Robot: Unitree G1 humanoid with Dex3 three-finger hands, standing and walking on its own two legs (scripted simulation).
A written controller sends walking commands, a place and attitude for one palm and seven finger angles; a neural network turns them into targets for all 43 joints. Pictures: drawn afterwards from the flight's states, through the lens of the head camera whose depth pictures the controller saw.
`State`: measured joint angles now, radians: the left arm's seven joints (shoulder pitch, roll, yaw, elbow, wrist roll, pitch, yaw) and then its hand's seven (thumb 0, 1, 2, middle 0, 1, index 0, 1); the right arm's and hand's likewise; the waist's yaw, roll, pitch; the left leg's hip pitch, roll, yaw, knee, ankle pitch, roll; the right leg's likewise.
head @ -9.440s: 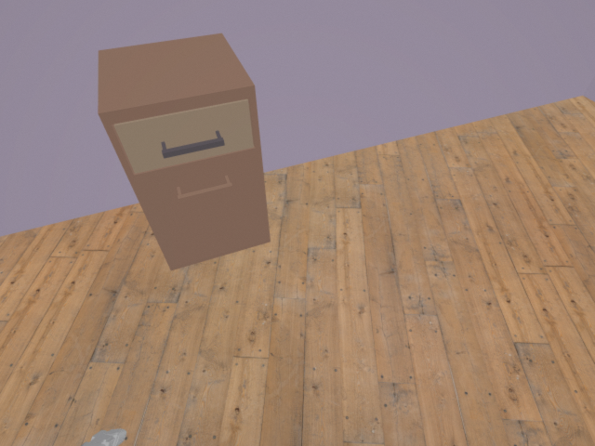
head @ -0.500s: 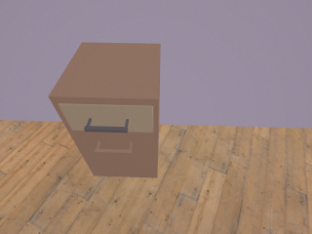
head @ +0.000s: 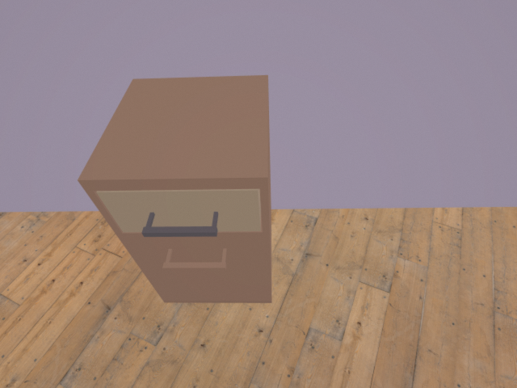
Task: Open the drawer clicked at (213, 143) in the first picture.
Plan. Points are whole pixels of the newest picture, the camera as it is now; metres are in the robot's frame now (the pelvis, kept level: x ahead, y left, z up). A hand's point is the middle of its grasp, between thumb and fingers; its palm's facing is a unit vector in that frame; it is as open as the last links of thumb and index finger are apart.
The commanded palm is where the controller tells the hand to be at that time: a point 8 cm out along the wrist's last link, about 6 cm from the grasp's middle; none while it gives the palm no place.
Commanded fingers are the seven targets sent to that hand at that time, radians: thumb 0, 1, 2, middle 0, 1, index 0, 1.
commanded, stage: come to a stop and stand still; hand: left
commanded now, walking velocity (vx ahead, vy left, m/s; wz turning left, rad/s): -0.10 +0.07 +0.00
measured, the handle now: (181, 224) +0.51 +0.23 -0.16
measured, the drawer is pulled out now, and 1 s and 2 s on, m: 0.00 0.00 0.00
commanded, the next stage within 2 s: look again from close up in 1.32 s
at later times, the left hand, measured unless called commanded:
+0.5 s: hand out of the picture -0.01 +0.16 -0.17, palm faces +0.08 -0.97 -0.22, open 7.3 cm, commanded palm none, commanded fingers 0.00 0.90 0.90 -0.20 -0.30 -0.20 -0.30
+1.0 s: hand out of the picture -0.03 +0.21 -0.17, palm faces +0.04 -0.98 -0.18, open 7.4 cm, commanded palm none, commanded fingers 0.00 0.90 0.90 -0.20 -0.30 -0.20 -0.30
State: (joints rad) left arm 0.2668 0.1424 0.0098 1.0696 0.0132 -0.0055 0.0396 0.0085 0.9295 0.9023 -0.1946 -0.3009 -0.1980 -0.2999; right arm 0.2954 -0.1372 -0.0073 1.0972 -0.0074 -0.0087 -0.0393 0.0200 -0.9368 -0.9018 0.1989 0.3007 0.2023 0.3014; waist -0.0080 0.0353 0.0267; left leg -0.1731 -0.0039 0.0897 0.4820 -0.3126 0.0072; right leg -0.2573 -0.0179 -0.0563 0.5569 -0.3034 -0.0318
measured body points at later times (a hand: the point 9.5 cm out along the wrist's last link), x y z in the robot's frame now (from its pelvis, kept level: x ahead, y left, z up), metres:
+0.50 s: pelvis -0.02 -0.02 +0.00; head -0.02 -0.03 +0.45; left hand -0.01 +0.21 -0.15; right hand -0.03 -0.24 -0.16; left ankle -0.04 +0.11 -0.73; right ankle -0.01 -0.09 -0.73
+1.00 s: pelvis -0.03 +0.04 +0.00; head -0.04 +0.05 +0.45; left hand -0.03 +0.26 -0.16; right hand -0.03 -0.17 -0.15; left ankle -0.03 +0.11 -0.73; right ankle -0.01 -0.09 -0.73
